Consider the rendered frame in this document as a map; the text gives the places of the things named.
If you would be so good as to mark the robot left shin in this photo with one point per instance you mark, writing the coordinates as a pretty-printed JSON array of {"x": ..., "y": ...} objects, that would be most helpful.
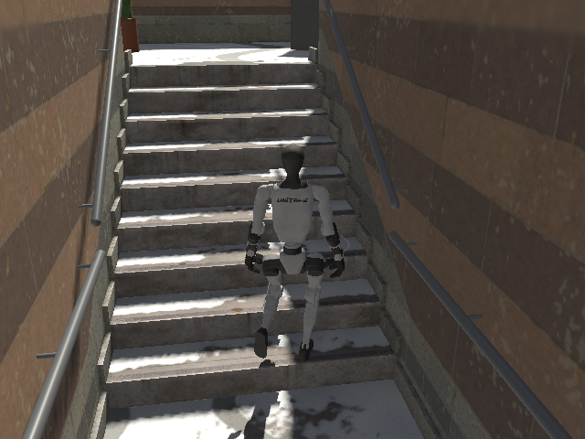
[{"x": 269, "y": 308}]

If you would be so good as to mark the robot left thigh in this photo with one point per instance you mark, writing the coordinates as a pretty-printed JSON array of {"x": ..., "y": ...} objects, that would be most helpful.
[{"x": 271, "y": 266}]

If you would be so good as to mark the robot left upper arm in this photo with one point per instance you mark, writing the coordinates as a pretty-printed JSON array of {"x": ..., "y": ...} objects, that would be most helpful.
[{"x": 260, "y": 206}]

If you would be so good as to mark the robot right upper arm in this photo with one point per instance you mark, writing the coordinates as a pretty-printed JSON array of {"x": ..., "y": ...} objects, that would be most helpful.
[{"x": 325, "y": 209}]

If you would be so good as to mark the left robot forearm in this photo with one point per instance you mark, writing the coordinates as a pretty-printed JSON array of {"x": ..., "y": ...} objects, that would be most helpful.
[{"x": 252, "y": 243}]

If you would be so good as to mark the robot right hand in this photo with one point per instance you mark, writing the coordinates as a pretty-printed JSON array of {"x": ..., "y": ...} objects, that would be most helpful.
[{"x": 340, "y": 265}]

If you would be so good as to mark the robot left hand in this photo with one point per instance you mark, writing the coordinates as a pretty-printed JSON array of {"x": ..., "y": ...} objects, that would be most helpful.
[{"x": 257, "y": 259}]

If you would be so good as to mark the right robot forearm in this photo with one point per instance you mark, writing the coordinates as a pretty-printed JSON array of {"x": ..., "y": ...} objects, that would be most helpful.
[{"x": 335, "y": 245}]

